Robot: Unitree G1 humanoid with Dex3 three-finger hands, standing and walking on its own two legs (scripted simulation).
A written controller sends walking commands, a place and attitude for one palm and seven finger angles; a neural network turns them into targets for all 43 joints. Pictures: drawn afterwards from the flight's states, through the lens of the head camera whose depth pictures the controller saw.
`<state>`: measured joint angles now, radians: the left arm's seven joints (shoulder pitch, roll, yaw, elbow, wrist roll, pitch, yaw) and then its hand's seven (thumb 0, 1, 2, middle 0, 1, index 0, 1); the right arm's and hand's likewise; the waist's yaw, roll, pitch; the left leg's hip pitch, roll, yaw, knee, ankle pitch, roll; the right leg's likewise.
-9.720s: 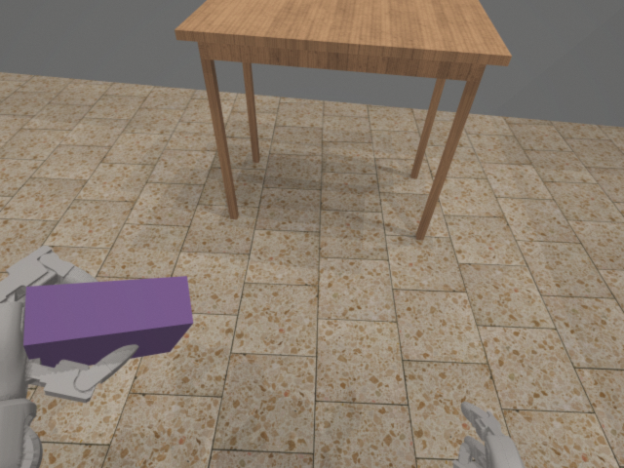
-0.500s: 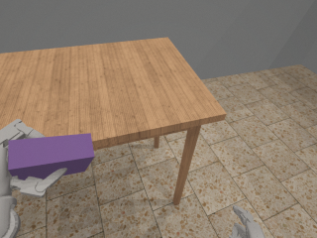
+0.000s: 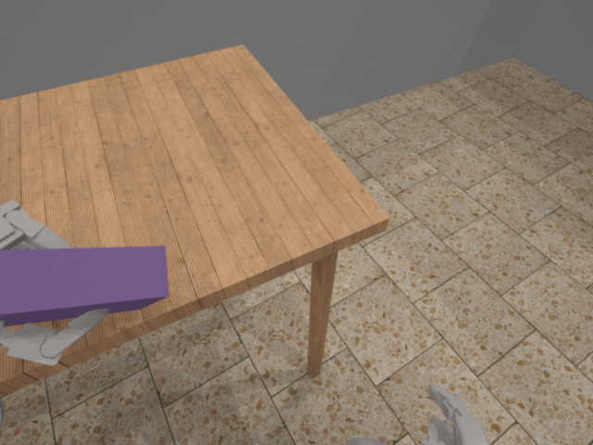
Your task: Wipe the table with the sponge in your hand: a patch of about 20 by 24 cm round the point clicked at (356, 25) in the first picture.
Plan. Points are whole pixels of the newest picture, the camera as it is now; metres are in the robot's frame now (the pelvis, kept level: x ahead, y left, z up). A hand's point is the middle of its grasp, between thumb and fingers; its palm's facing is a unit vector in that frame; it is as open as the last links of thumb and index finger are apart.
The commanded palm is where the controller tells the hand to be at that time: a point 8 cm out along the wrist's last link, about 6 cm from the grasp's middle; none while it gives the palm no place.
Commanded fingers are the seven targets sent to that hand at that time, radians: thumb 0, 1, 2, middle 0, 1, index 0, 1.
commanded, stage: come to a stop and stand still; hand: left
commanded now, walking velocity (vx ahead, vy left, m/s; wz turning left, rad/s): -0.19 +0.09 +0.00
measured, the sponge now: (106, 284) +0.25 +0.20 +0.16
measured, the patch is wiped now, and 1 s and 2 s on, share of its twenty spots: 0.00 0.00 0.00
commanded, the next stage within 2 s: look again from close up in 0.84 s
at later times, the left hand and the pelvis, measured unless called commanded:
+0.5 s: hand (15, 270) +0.25 +0.27 +0.18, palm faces +0.42 -0.84 -0.34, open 9.1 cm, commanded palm +0.20 +0.31 +0.20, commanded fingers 0.00 0.10 1.30 -1.20 -1.60 -1.20 -1.60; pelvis +0.03 +0.03 +0.02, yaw -2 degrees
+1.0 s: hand out of the picture +0.29 +0.31 +0.20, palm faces +0.41 -0.80 -0.44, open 9.1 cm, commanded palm +0.21 +0.32 +0.20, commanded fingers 0.00 0.10 1.30 -1.20 -1.60 -1.20 -1.60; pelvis +0.04 +0.04 +0.02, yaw -2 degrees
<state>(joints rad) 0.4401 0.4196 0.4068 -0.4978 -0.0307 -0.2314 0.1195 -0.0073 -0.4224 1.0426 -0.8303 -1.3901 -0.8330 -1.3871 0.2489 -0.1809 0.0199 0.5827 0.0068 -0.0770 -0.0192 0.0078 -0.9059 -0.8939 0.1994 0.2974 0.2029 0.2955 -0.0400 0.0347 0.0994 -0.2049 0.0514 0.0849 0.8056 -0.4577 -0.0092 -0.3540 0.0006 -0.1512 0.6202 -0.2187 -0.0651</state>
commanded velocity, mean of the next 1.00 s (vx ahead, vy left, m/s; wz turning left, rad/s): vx -0.01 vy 0.01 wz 0.00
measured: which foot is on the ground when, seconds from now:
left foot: up 0.00-0.20, down 0.22-1.00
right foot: down 0.00-1.00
